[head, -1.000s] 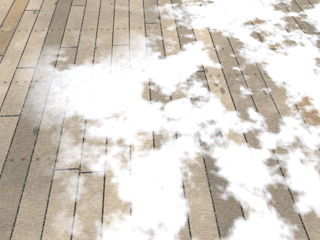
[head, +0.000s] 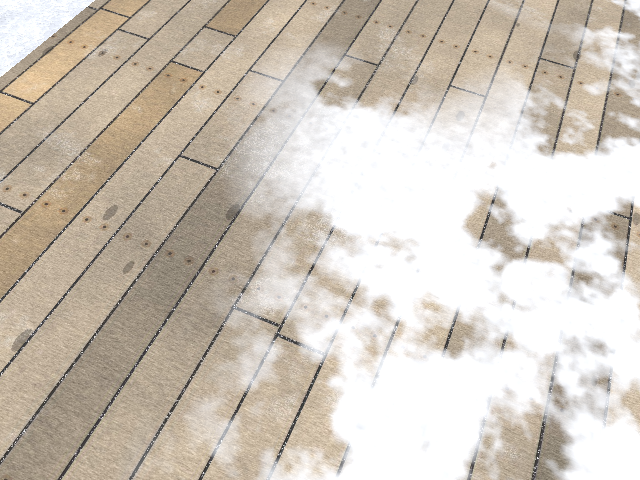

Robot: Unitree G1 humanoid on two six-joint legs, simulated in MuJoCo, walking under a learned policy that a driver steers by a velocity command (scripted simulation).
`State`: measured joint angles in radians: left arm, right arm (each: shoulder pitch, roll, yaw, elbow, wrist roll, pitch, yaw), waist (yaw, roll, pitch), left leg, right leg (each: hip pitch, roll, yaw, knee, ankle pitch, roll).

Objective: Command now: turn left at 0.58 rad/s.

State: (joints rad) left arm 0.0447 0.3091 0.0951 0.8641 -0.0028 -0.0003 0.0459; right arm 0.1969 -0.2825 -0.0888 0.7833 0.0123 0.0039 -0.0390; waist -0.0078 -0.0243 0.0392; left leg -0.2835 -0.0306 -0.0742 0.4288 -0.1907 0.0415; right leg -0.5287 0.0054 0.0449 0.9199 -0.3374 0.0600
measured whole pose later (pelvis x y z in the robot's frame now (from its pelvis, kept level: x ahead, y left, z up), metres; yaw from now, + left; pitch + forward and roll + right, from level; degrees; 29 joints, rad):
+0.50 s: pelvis +0.03 -0.03 +0.00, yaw +17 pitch +2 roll +0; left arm 0.26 0.27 0.07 0.85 -0.01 -0.05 0.02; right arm 0.19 -0.31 -0.09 0.70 0.02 0.00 0.00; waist 0.05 0.02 0.00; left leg -0.52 0.05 -0.04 0.86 -0.28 -0.04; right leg -0.12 -0.04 -0.08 0.30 -0.21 0.01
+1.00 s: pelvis +0.18 +0.08 -0.01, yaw +19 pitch +2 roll +1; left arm 0.07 0.28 0.04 0.77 0.00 -0.08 -0.05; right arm 0.35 -0.27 -0.05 0.78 0.01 -0.05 -0.01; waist -0.06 -0.05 0.04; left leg -0.01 -0.05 0.03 0.27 -0.29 0.03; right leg -0.60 -0.06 0.00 0.60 0.03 0.00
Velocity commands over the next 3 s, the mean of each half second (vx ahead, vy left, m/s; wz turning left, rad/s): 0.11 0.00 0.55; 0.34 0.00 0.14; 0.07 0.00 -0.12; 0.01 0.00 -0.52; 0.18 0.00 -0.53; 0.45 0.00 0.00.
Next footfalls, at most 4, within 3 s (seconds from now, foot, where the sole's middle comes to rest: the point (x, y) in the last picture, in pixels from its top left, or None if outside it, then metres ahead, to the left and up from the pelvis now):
0.20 right None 0.07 -0.14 -0.78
0.64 left None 0.09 0.16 -0.78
1.06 right None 0.42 0.04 -0.78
1.42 left None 0.29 0.25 -0.78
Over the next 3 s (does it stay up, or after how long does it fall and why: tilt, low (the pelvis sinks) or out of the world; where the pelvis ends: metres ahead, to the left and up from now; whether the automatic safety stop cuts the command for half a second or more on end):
stays up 0.54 -0.06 0.00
